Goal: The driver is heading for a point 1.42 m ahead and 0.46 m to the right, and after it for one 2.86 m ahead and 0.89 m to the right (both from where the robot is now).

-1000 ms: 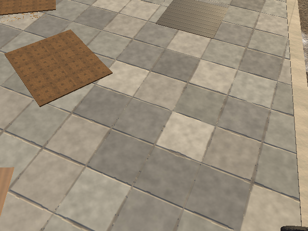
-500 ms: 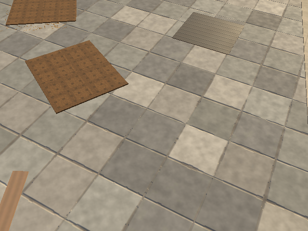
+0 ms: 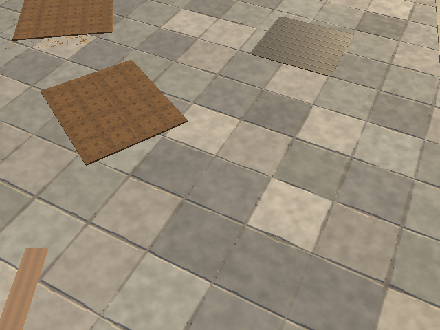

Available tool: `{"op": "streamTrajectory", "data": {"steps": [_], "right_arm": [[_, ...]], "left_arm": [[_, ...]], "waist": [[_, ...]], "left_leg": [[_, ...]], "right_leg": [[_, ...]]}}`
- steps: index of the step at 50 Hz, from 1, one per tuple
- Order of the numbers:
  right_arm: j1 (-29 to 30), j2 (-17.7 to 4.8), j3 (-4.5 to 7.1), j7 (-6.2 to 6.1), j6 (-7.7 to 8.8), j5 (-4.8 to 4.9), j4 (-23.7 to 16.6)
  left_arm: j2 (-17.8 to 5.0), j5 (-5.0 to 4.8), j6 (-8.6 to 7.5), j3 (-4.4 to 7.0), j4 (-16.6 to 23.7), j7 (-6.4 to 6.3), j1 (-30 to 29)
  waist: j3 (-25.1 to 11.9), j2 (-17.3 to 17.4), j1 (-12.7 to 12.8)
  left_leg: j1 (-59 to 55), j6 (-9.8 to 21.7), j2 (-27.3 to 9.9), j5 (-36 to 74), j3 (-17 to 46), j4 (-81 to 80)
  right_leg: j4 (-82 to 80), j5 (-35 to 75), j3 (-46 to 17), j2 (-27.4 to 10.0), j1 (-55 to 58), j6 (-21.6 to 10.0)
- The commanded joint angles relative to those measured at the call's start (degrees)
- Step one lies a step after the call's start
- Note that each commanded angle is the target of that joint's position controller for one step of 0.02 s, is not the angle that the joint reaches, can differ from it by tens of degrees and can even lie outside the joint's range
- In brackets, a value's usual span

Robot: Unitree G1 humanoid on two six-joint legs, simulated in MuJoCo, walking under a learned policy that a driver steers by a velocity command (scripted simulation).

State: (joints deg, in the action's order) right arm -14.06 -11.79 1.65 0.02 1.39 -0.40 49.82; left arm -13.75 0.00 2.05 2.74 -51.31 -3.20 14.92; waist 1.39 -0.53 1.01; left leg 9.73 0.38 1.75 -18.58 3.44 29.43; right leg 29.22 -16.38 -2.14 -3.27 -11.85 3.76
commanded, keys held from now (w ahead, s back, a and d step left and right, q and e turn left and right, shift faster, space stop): shift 0.32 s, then w+shift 0.64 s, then w+e+shift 0.04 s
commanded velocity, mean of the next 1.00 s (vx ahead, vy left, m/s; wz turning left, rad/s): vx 0.46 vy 0.00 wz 0.00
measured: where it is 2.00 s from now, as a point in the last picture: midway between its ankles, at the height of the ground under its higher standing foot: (273, 177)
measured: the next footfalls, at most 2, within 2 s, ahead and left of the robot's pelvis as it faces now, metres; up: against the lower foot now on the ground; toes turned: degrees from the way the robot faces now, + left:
left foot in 1.02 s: +0.51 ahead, +0.04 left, +0.00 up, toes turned +3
right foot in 1.50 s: +0.90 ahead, -0.13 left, +0.00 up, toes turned -27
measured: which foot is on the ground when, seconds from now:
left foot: down 0.00-0.56, up 0.58-1.00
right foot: down 0.00-1.00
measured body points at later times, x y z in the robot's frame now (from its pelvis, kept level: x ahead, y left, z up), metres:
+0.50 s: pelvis +0.02 -0.02 +0.00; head +0.02 -0.03 +0.45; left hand +0.06 +0.24 -0.13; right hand +0.03 -0.28 -0.15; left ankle -0.03 +0.12 -0.73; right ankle -0.01 -0.15 -0.70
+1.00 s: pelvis +0.28 -0.05 -0.02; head +0.33 -0.06 +0.42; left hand +0.13 +0.17 -0.14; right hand +0.55 -0.24 -0.10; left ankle +0.47 +0.05 -0.72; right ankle +0.03 -0.16 -0.73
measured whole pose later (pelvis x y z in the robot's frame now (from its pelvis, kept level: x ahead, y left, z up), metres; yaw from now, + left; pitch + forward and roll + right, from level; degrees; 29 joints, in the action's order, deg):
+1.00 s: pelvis +0.28 -0.05 -0.02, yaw -1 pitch +3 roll +1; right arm 6.7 -12.9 -0.1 3.1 2.7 -1.6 42.1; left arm -9.9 1.5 -5.9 1.1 -61.4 0.0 33.9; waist 2.8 0.2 5.6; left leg 37.5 7.7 -0.4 -6.5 -7.4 35.0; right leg 3.8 -23.2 1.8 -1.4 17.5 -0.4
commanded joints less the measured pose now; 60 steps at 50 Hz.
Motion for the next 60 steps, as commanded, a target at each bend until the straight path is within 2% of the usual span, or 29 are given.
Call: {"op": "streamTrajectory", "data": {"steps": [1, 16, 17, 19, 20, 22, 24, 26, 27, 28, 29, 30, 31, 32, 33, 35, 37, 42, 46, 49, 50, 51, 52, 53, 54, 55, 56, 58, 60], "right_arm": [[-1.2, -5.8, 1.27, -0.31, 0.52, 0.08, -1.2], [-2.9, -5.8, 0.7, -1.01, 0.01, 0.22, 4.6], [-4.7, -6.3, 0.96, -1.31, -0.3, 0.49, 5.6], [-7.8, -10.7, 2.36, -1.51, -0.49, 1.66, 5.6], [-8.3, -13.5, 3.22, -1.51, 0.26, 2.02, 5.2], [-4.2, -12.2, 2.95, -1.8, 2.15, 1.48, 3.0], [-0.3, -10.6, 2.44, -1.61, 2.97, 2.19, 1.1], [2.9, -12.0, 2.55, -1.4, 2.58, 3.23, 0.4], [2.8, -11.3, 2.25, -1.37, 2.29, 2.37, 0.1], [4.2, -11.5, 3.02, -0.52, 1.67, -2.54, 1.1], [8.9, -3.6, 1.12, -0.12, 2.39, -3.36, -1.5], [7.0, 0.5, 0.09, 0.91, 3.51, -2.15, -4.4], [7.3, -1.1, 0.21, 1.83, 3.8, -1.89, -5.8], [7.4, -4.6, 0.74, 2.54, 3.91, -2.31, -5.4], [5.9, -6.0, 1.15, 2.98, 3.73, -3.0, -4.0], [5.7, -6.1, 1.13, 3.99, 2.52, -3.27, -3.7], [9.2, -5.0, 0.66, 4.17, 1.54, -2.51, -4.8], [22.6, -3.8, -0.48, 4.08, 1.3, -1.11, -9.5], [27.8, -3.8, -1.12, 4.02, 1.39, -0.93, -12.1], [19.4, -6.4, -0.12, 2.32, 1.89, -1.32, -10.7], [8.3, -8.7, 0.98, 1.45, 2.23, -1.12, -7.7], [-5.7, -11.2, 2.38, 0.55, 2.48, -1.19, -3.1], [-15.0, -16.7, 4.07, -0.42, 2.78, -2.64, -1.4], [-13.2, -18.5, 4.62, 0.39, 2.97, -3.71, -1.7], [-7.4, -15.3, 4.58, 1.0, 2.73, -2.82, -2.1], [-2.9, -10.5, 3.43, 0.93, 3.39, -2.77, -2.1], [-1.5, -7.9, 2.95, 1.04, 4.1, -2.57, -1.3], [-1.4, -5.1, 2.02, 0.6, 4.89, -1.95, 1.1], [-3.0, -3.7, 1.69, 0.73, 5.7, -0.46, 2.9]], "left_arm": [[-6.2, -0.02, -0.47, 1.38, 0.9, -0.34, 1.7], [-5.1, -0.12, -0.59, 0.94, -5.9, -0.59, 3.3], [-4.3, -0.38, -0.48, 0.82, -7.0, -0.68, 4.9], [-4.7, -0.98, -1.09, 1.01, -5.4, -0.38, 1.5], [-2.6, -1.39, -2.36, 0.31, -2.8, 0.26, -2.4], [-3.7, -2.21, -5.31, 0.29, 0.1, 1.55, -6.9], [-3.7, -2.29, -7.31, 0.23, -0.3, 2.5, -3.4], [-3.3, -2.19, -8.47, 0.77, -4.0, 2.98, 5.9], [-3.9, -1.96, -8.44, 1.52, -7.1, 2.87, 12.2], [-4.5, 2.64, -6.47, 1.8, -8.4, 3.78, 21.3], [-7.6, 4.6, -6.37, 2.38, -9.4, 3.48, 29.3], [-7.9, 4.17, -6.03, 1.15, -7.8, 3.49, 24.2], [-9.0, 3.25, -5.87, 1.47, -6.0, 3.64, 17.1], [-8.0, 2.35, -6.53, 1.53, -3.6, 4.0, 10.8], [-7.7, 1.78, -7.21, 1.39, -3.1, 4.29, 9.3], [-4.6, 1.51, -8.29, 0.42, -4.1, 4.0, 10.8], [-3.2, 1.17, -8.71, 0.12, -6.2, 3.84, 15.5], [-3.4, 1.18, -8.79, -0.13, -6.5, 3.37, 19.3], [-4.8, 1.2, -8.91, 0.04, -7.6, 3.07, 20.2], [-7.1, 1.48, -8.57, 0.25, -8.3, 2.88, 19.0], [-9.2, 1.88, -8.06, 0.77, -8.2, 2.44, 17.7], [-10.7, 1.62, -7.62, 1.33, -7.4, 2.36, 14.6], [-5.6, 1.71, -7.63, 0.4, -5.6, 2.89, 15.1], [2.9, -1.58, -8.2, -1.17, -3.4, 3.86, 20.3], [-4.0, -1.59, -8.14, 0.37, -2.6, 3.45, 14.5], [-5.0, -1.51, -7.96, 0.89, -1.4, 3.33, 9.5], [-3.3, -1.15, -7.7, 0.52, -1.6, 3.53, 8.6], [-0.4, 1.06, -5.89, 0.36, -1.1, 4.75, 9.2], [0.8, 1.15, -4.19, 0.38, 1.1, 5.48, 5.9]], "waist": [[-0.3, 1.1, -0.1], [1.2, 0.7, -0.3], [-1.4, 2.0, -0.6], [4.1, 7.6, -3.2], [7.3, 14.0, -4.2], [11.3, 12.5, -3.7], [6.9, 9.4, -1.0], [2.9, 9.5, 3.8], [1.0, 6.5, 6.0], [0.3, -2.8, 11.1], [-0.7, -19.2, 14.3], [1.8, -18.4, 7.7], [6.4, -10.5, 2.9], [6.5, -2.7, 0.6], [4.2, -0.4, -0.3], [4.1, -4.1, -0.5], [6.2, -4.2, 0.5], [8.5, -3.4, 3.2], [8.8, -5.1, 3.2], [1.7, -8.2, -2.4], [-3.8, -9.6, -7.7], [-10.1, -8.4, -14.2], [-17.7, -0.9, -15.2], [-25.1, 15.4, -7.7], [-17.5, 10.0, -7.6], [-8.1, 4.5, -5.7], [-3.4, 0.8, -3.9], [0.1, 3.7, 0.1], [2.9, 4.3, 1.2]], "left_leg": [[2.8, 1.2, -2.9, 15.7, 2.0, -5.8], [3.2, 0.8, -2.2, 12.9, 1.0, -7.0], [1.9, 1.8, -1.4, -1.0, 0.7, -7.9], [4.5, 7.1, -7.4, -34.3, 10.9, -13.9], [6.1, 11.4, -15.3, -40.3, 22.2, -19.8], [6.1, 14.4, -22.1, -29.3, 30.1, -23.7], [4.4, 10.9, -19.6, -20.2, 22.2, -21.5], [13.5, 7.8, -12.1, -15.8, 10.3, -16.7], [17.5, 7.5, -9.2, -17.0, 7.0, -11.4], [24.9, 8.6, -4.3, -19.8, 2.6, 2.9], [36.1, 7.0, 1.6, -14.8, -1.9, 31.3], [45.9, 7.9, 4.9, -9.2, 5.2, 41.4], [49.9, 8.2, -2.1, -1.4, 5.9, 45.9], [47.7, 7.1, -6.5, 6.1, 3.1, 45.0], [42.6, 5.6, -8.0, 8.4, 2.1, 42.3], [38.5, 3.4, -8.8, 11.5, -0.9, 40.6], [41.4, 2.7, -8.6, 13.7, -3.4, 38.7], [40.8, 1.6, -6.8, 15.7, -8.5, 21.3], [33.0, 5.1, -4.5, 15.8, -11.3, 8.4], [15.4, 9.0, 1.7, 11.2, -13.1, 5.9], [3.9, 9.8, 2.9, 7.9, -11.2, 6.1], [-12.4, 10.2, 1.2, 7.7, -8.8, 2.9], [-28.1, 10.1, -12.8, -13.1, 7.0, 2.4], [-36.5, 12.2, -27.0, -38.9, 39.1, -11.8], [-28.0, 10.7, -25.3, -40.2, 40.3, -18.7], [-18.1, 9.5, -24.0, -28.3, 29.2, -17.7], [-9.5, 8.4, -22.1, -17.1, 21.1, -19.2], [-1.0, 5.5, -18.5, -8.7, 9.0, -20.8], [0.7, 3.1, -16.4, -1.8, 1.0, -22.2]], "right_leg": [[-2.9, 12.5, 0.6, 0.1, 2.4, -0.5], [-4.4, 11.3, 1.3, 0.8, 2.1, -0.9], [-2.0, 0.0, 4.2, 3.1, 2.2, -1.3], [7.6, -19.2, 6.4, 5.4, -9.5, -2.7], [16.7, -13.9, 6.7, 4.5, -14.5, -3.2], [25.6, -11.6, 0.3, -1.6, -23.7, -5.6], [18.7, -10.5, 0.2, -3.5, -20.1, -7.4], [4.5, -2.9, 7.4, 1.4, 1.4, -6.5], [3.0, 1.3, 11.7, 5.4, 10.6, -4.7], [-2.7, -6.1, 10.6, 5.3, 21.5, -4.8], [-9.3, -22.9, -12.3, -9.1, 25.3, -6.1], [-23.2, -35.7, -40.3, -18.0, 19.4, -10.6], [-26.0, -42.5, -44.8, -22.8, 13.9, -14.7], [-24.1, -35.1, -36.9, -20.5, 11.3, -14.7], [-23.4, -28.0, -28.2, -16.4, 9.4, -13.7], [-25.4, -18.6, -17.8, -10.8, 7.4, -12.2], [-26.3, -9.8, -12.3, -8.6, 9.7, -12.3], [-29.0, 7.2, -4.2, -7.3, 13.1, -13.3], [-30.2, 26.9, 0.5, -9.8, 19.0, -13.4], [-14.8, 67.1, 3.6, -10.7, 20.8, -12.1], [-3.0, 71.5, 3.0, -11.3, 18.6, -11.7], [12.7, 63.0, 3.6, -9.1, 10.5, -11.2], [32.6, 34.4, 3.3, -4.3, -4.1, -11.6], [51.1, -7.6, -1.4, 4.6, -22.1, -10.8], [54.2, -2.5, -3.9, 2.2, -27.2, -12.3], [53.1, 3.1, -2.9, -0.8, -28.0, -12.3], [50.0, 5.2, -2.6, -2.8, -25.1, -12.3], [47.3, 5.8, -2.7, -4.9, -21.7, -11.6], [46.7, 7.3, -1.9, -6.2, -24.7, -11.1]]}}
Keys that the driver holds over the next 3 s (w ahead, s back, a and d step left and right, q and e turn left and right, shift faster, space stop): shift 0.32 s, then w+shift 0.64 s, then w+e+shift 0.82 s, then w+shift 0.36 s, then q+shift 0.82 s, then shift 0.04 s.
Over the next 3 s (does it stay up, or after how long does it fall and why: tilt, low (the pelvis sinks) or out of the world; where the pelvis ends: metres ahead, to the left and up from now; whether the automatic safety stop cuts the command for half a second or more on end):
stays up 1.53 -0.50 0.00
